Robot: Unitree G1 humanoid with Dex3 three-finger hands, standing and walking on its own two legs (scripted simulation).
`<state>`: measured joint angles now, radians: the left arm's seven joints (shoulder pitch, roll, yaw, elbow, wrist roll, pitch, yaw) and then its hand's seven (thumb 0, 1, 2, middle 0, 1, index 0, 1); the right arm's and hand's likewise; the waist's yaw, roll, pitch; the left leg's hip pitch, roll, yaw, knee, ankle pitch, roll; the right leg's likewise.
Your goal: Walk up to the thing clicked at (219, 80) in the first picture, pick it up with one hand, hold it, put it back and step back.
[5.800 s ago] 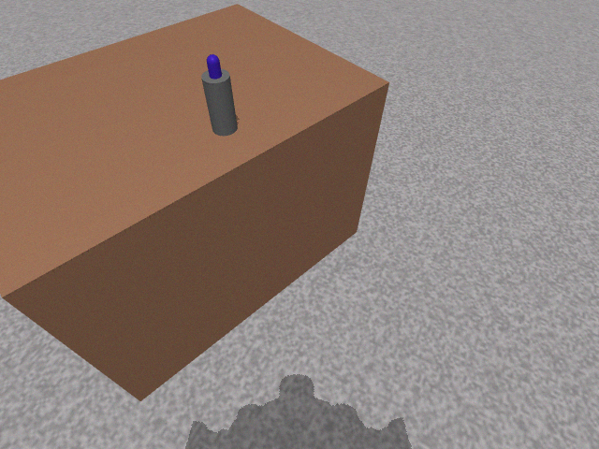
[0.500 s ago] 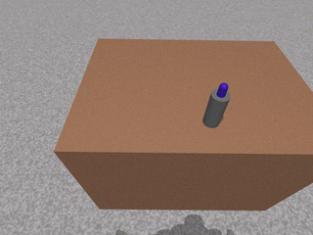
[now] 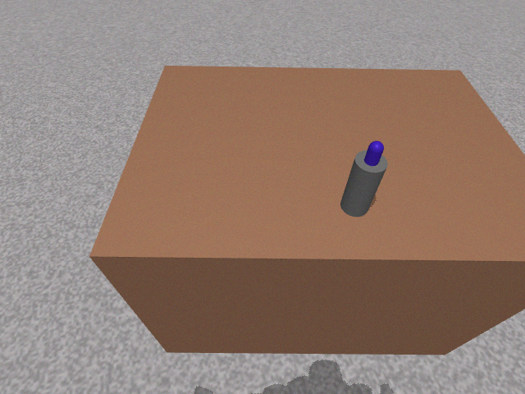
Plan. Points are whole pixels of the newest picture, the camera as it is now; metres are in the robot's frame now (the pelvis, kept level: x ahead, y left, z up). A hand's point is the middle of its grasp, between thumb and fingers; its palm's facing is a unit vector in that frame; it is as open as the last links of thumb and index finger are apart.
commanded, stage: stand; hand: right
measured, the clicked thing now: (364, 177) +0.49 -0.19 +0.01
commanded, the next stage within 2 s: rise first in 0.48 s
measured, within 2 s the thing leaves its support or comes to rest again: neither
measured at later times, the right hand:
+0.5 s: hand out of the picture +0.07 -0.25 -0.16, palm faces -0.02 +0.94 -0.34, open 7.4 cm
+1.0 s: hand (430, 371) +0.17 -0.26 -0.10, palm faces +0.23 +0.91 -0.35, open 14.8 cm
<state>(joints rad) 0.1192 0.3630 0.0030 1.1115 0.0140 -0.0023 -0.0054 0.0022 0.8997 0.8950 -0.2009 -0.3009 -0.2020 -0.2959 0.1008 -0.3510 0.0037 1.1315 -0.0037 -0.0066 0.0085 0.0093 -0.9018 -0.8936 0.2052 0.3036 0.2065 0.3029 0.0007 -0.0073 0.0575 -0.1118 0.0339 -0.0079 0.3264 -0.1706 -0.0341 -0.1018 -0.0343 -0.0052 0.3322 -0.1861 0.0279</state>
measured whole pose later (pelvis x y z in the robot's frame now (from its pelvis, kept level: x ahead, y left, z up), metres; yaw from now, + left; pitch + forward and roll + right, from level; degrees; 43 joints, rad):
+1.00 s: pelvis +0.00 +0.00 -0.01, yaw -1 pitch +1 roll +0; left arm 0.15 0.25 0.11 0.79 -0.03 -0.07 0.07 0.00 -0.03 0.19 -0.06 -0.06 -0.06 -0.06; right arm 0.20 -0.30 -0.14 0.64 0.04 -0.07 -0.07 0.01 0.01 -0.19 0.07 0.06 0.07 0.06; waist -0.01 -0.02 0.00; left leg -0.23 0.03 0.00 0.42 -0.22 -0.03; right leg -0.23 -0.04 0.01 0.43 -0.23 0.03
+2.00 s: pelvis +0.00 +0.00 +0.00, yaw -1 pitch -4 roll +0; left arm 0.25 0.22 0.15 0.62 -0.01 -0.11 0.05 -0.01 -0.55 0.05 -0.06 -0.05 -0.05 -0.05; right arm 0.47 -0.28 -0.23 -0.06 0.04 -0.20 -0.02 -0.01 0.56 -0.04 0.05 0.06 0.06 0.06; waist -0.04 -0.05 0.05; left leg -0.12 0.04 0.01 0.41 -0.22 -0.03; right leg -0.12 -0.03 0.02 0.41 -0.22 0.03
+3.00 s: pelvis +0.00 +0.00 -0.01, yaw -1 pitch +1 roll +0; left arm 0.19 0.23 0.03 0.75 -0.02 -0.16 0.15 -0.01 -0.53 0.04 -0.05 -0.05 -0.05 -0.04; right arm -0.12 -0.48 -0.49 0.54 0.31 -0.21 0.47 -0.01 0.61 -0.03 0.04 0.06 0.05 0.06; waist 0.01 -0.02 -0.02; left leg -0.26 0.04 0.02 0.48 -0.25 -0.03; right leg -0.26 -0.03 0.02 0.50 -0.26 0.03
